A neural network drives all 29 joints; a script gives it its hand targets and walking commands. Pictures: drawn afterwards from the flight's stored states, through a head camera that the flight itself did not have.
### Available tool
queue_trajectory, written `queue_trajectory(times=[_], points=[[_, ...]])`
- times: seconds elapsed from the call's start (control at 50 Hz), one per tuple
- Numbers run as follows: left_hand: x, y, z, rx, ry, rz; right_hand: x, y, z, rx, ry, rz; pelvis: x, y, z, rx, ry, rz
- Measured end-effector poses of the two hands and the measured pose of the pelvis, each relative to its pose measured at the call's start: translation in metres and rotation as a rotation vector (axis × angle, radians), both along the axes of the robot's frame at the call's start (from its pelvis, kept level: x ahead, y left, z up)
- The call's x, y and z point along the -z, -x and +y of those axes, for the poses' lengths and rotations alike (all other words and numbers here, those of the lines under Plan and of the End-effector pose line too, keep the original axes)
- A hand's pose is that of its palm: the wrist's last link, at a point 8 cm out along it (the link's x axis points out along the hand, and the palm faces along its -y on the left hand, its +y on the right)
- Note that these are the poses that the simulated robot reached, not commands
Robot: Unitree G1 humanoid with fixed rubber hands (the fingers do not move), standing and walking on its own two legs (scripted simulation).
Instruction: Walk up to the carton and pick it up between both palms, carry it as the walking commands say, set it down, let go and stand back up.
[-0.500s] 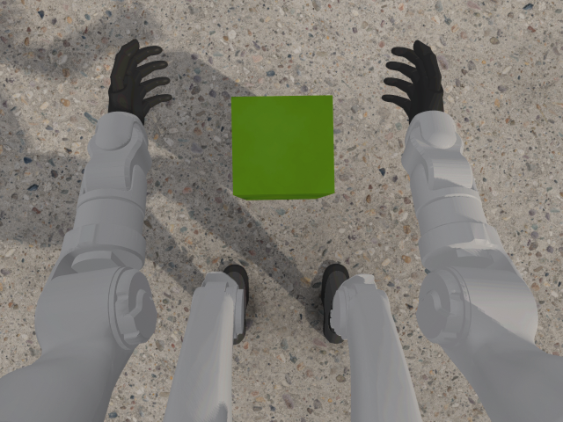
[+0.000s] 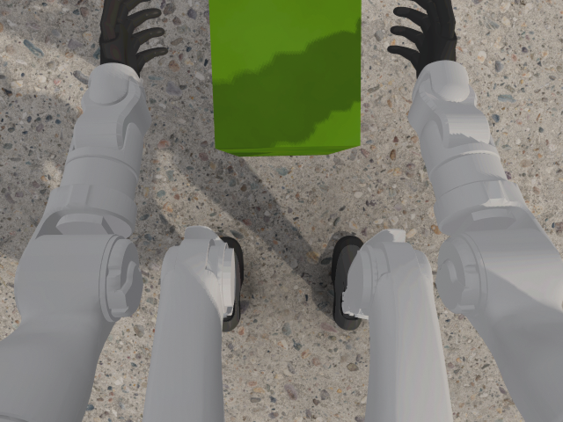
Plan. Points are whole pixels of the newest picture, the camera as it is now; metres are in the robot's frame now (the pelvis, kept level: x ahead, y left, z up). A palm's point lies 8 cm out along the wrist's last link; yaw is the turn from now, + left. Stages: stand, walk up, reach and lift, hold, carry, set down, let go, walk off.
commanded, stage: reach and lift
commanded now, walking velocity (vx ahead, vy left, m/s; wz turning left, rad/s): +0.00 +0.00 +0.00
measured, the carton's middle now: (283, 97) +0.51 +0.02 -0.32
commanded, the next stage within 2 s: none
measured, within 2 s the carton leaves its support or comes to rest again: leaves its support in 1.70 s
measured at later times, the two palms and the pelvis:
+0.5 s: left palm (161, 89) +0.50 +0.20 -0.26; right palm (397, 82) +0.52 -0.15 -0.26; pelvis -0.02 +0.00 -0.08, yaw +0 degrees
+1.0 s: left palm (169, 84) +0.51 +0.19 -0.25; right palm (385, 82) +0.52 -0.13 -0.25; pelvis -0.02 +0.00 -0.07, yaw +0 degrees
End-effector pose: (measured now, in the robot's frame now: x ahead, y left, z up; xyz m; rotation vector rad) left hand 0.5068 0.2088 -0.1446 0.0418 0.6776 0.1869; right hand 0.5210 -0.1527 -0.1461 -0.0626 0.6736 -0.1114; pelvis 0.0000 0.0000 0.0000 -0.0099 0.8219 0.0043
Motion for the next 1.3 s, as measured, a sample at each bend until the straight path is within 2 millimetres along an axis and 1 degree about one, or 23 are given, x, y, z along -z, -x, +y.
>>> queue_trajectory(times=[0.18, 0.34, 0.42, 0.46, 0.54, 0.72, 0.82, 0.94, 1.08, 1.22, 1.3], points=[[0.052, 0.003, -0.001, 0.0, 0.002, 0.029, 0.052, 0.003, 0.004, -0.002, -0.007, 0.03, 0.036, 0.007, 0.0, 0.003, 0.0, -0.045], [0.096, 0.006, -0.003, 0.005, 0.006, 0.051, 0.095, 0.006, 0.006, -0.007, -0.009, 0.055, 0.063, 0.014, 0.0, 0.001, 0.0, -0.09], [0.113, 0.006, -0.003, 0.007, 0.008, 0.051, 0.112, 0.006, 0.006, -0.004, -0.01, 0.057, 0.075, 0.017, 0.0, -0.001, 0.001, -0.117], [0.118, 0.004, -0.004, 0.007, 0.01, 0.041, 0.115, 0.003, 0.005, -0.004, -0.002, 0.053, 0.079, 0.018, 0.001, -0.001, 0.001, -0.13], [0.119, 0.002, -0.005, 0.009, 0.013, 0.028, 0.111, -0.004, 0.002, -0.001, 0.001, 0.026, 0.083, 0.018, 0.001, -0.001, 0.003, -0.151], [0.106, -0.001, -0.003, 0.007, 0.009, 0.038, 0.105, 0.001, 0.006, -0.005, -0.012, 0.044, 0.079, 0.016, 0.002, -0.002, 0.002, -0.141], [0.102, -0.001, -0.006, 0.01, 0.013, 0.041, 0.103, 0.001, 0.011, -0.012, -0.019, 0.044, 0.076, 0.016, 0.002, -0.002, 0.001, -0.129], [0.104, -0.002, -0.015, 0.022, 0.021, 0.041, 0.104, 0.001, 0.017, -0.023, -0.026, 0.042, 0.075, 0.017, 0.0, 0.0, 0.0, -0.124], [0.108, -0.003, -0.03, 0.042, 0.033, 0.035, 0.108, 0.001, 0.031, -0.041, -0.039, 0.039, 0.075, 0.018, -0.001, 0.003, -0.001, -0.128], [0.109, -0.004, -0.048, 0.067, 0.045, 0.028, 0.108, 0.001, 0.032, -0.034, -0.027, 0.036, 0.073, 0.019, -0.001, 0.01, -0.002, -0.138], [0.108, -0.004, -0.048, 0.059, 0.032, 0.029, 0.107, 0.001, 0.033, -0.033, -0.023, 0.038, 0.071, 0.019, -0.001, 0.015, -0.005, -0.141]])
